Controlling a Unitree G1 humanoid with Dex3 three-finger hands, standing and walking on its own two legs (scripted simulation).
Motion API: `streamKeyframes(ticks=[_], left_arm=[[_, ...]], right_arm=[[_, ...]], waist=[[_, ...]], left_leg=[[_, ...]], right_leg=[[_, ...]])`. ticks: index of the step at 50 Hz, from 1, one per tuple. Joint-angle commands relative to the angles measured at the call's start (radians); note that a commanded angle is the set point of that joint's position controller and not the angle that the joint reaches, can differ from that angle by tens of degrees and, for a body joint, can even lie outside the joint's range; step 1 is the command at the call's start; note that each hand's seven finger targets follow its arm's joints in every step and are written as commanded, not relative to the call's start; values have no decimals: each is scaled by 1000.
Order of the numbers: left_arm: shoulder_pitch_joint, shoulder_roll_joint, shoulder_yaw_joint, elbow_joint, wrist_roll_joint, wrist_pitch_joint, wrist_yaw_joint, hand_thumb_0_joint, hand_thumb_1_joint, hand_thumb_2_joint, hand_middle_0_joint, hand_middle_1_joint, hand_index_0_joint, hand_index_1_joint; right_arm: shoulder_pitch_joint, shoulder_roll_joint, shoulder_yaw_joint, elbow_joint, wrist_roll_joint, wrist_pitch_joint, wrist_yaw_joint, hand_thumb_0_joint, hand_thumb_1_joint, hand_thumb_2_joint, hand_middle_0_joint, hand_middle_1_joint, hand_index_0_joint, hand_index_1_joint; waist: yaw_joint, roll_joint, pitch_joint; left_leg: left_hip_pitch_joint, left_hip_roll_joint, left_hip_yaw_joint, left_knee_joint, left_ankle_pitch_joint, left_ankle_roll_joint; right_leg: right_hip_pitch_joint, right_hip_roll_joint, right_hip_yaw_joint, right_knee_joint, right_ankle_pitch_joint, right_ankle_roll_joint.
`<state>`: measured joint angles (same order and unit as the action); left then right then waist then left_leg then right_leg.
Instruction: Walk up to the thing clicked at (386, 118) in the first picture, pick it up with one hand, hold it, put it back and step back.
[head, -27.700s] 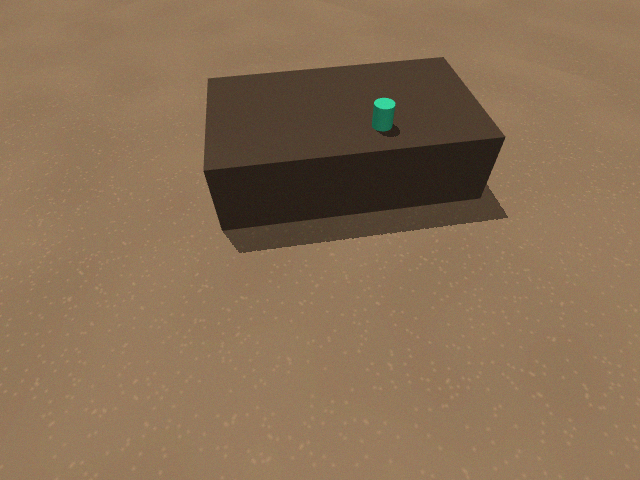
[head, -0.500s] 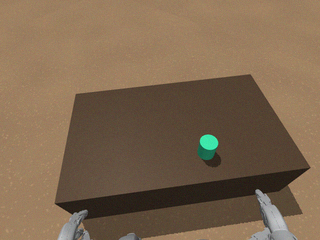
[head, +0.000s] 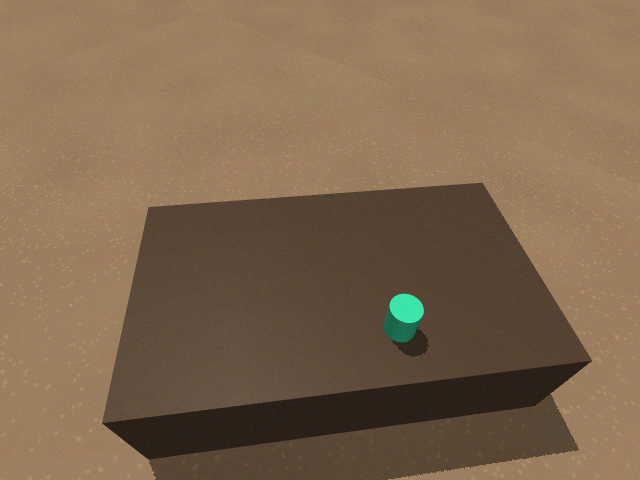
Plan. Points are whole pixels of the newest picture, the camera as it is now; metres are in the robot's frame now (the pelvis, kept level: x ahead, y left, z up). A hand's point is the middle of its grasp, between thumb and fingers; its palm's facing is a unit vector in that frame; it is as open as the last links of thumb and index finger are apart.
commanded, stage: stand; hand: right
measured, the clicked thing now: (402, 318) +0.55 -0.21 -0.39
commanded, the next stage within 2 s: none
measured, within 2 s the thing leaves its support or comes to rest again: neither
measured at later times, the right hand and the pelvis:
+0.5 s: hand out of the picture +0.04 -0.24 -0.15, palm faces -0.02 +0.93 -0.36, open 10.5 cm; pelvis -0.02 +0.01 +0.01, yaw +1 degrees
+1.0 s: hand out of the picture +0.08 -0.23 -0.14, palm faces -0.01 +0.94 -0.35, open 7.4 cm; pelvis +0.01 +0.02 +0.01, yaw +0 degrees
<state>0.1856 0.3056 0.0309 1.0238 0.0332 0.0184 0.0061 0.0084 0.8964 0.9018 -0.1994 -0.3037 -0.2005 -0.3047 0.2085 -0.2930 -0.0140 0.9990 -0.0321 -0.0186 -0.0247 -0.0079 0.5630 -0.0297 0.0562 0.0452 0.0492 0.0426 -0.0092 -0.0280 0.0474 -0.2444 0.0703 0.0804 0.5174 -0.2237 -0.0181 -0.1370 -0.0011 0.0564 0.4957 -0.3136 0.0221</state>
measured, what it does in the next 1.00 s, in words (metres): stands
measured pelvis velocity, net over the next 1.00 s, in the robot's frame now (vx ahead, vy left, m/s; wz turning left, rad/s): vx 0.01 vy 0.02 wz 0.01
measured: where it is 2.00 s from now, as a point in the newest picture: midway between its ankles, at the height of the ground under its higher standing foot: outside the picture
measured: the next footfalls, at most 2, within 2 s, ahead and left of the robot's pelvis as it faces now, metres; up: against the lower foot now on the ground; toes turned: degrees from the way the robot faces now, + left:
none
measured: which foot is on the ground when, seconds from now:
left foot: down 0.00-1.00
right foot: down 0.00-1.00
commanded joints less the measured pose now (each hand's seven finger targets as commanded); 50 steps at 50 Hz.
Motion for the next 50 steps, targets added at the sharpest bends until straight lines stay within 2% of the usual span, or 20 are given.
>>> streamKeyframes(ticks=[1,5,7,8,11,14,16,23,24,31,36,37,40,45,50], left_arm=[[-18,191,34,-30,-3,-26,13,0,897,902,-201,-304,-201,-304],[-36,195,30,7,-5,-25,8,0,897,902,-201,-304,-201,-304],[-39,187,26,19,-4,-26,7,0,899,900,-200,-300,-200,-300],[-40,191,25,25,-3,-25,6,0,899,900,-200,-300,-200,-300],[-45,196,24,39,-7,-25,3,0,899,900,-200,-300,-200,-300],[-43,194,20,53,-4,-26,2,0,899,900,-200,-300,-200,-300],[-45,197,18,54,-4,-28,2,0,899,900,-200,-300,-200,-300],[-40,208,12,71,-8,-34,2,0,899,900,-200,-300,-200,-300],[-44,209,11,74,-10,-34,1,0,899,900,-200,-300,-200,-300],[-33,217,6,80,-11,-37,3,0,899,900,-200,-300,-200,-300],[-45,219,6,75,-13,-39,8,0,899,900,-200,-300,-200,-300],[-43,215,4,77,-15,-39,7,0,899,900,-200,-300,-200,-300],[-42,218,4,80,-15,-37,9,0,899,900,-200,-300,-200,-300],[-55,225,5,78,-14,-38,9,0,899,900,-200,-300,-200,-300],[-65,227,7,66,-17,-42,10,0,899,900,-200,-300,-200,-300]], right_arm=[[-39,-201,-46,-24,1,-23,-18,0,585,-29,47,44,47,44],[-50,-204,-43,9,4,-22,-16,0,573,-36,48,46,48,46],[-62,-211,-44,18,4,-18,-13,0,413,-196,200,206,200,206],[-74,-215,-46,21,5,-17,-12,0,333,-276,200,286,200,286],[-64,-211,-42,41,5,-16,-9,0,93,-516,200,300,200,300],[-78,-209,-41,51,6,-12,-4,0,-147,-756,200,300,200,300],[-85,-219,-42,52,9,-10,-3,0,-307,-900,200,300,200,300],[-93,-231,-38,70,12,-9,1,0,-867,-900,200,300,200,300],[-84,-227,-36,75,12,-8,1,0,-900,-900,200,300,200,300],[-94,-238,-35,84,15,-9,4,0,-900,-900,200,300,200,300],[-98,-235,-33,88,18,-13,5,0,-900,-900,200,300,200,300],[-98,-234,-30,92,19,-14,5,0,-900,-900,200,300,200,300],[-108,-239,-32,93,19,-14,5,0,-900,-900,200,300,200,300],[-120,-239,-33,92,22,-12,6,0,-900,-900,200,300,200,300],[-122,-247,-35,95,21,-15,5,0,-900,-900,200,300,200,300]], waist=[[8,65,-31],[0,53,7],[3,52,16],[3,37,18],[-1,58,13],[-2,36,27],[-4,30,14],[-3,38,-8],[-6,31,-1],[-4,25,-11],[-4,19,-48],[-4,31,-32],[0,21,-34],[-3,14,-26],[0,31,-77]], left_leg=[[103,71,-107,-131,136,35],[110,66,-110,-169,47,30],[95,68,-119,-186,-1,31],[101,68,-122,-191,-15,31],[101,70,-127,-213,-57,31],[89,70,-136,-227,-112,30],[95,67,-134,-221,-92,31],[110,71,-131,-217,-70,36],[107,68,-127,-222,-71,34],[123,70,-127,-218,-33,39],[160,69,-112,-197,98,42],[149,66,-114,-206,79,40],[160,74,-115,-200,128,41],[153,70,-115,-205,134,39],[187,76,-105,-177,268,40]], right_leg=[[-50,-75,60,-129,164,-55],[-67,-78,61,-164,115,-54],[-67,-78,55,-180,87,-51],[-71,-78,55,-187,71,-50],[-61,-81,57,-193,72,-50],[-82,-77,49,-202,19,-43],[-80,-81,51,-214,25,-42],[-63,-95,58,-216,66,-42],[-65,-97,58,-216,65,-43],[-61,-101,53,-213,98,-39],[-33,-111,50,-202,186,-36],[-39,-109,50,-203,180,-35],[-33,-111,45,-199,187,-33],[-31,-114,42,-210,187,-29],[12,-123,40,-205,288,-26]])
